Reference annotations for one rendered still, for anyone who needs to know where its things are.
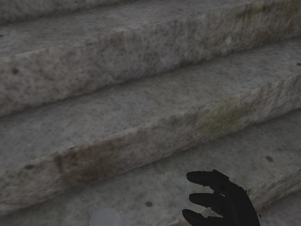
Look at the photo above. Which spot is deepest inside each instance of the left robot thigh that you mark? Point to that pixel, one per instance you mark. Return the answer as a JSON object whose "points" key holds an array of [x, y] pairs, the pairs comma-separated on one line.
{"points": [[108, 217]]}

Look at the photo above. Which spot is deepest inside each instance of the robot right hand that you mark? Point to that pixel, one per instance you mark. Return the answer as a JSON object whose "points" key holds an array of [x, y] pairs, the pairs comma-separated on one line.
{"points": [[235, 208]]}

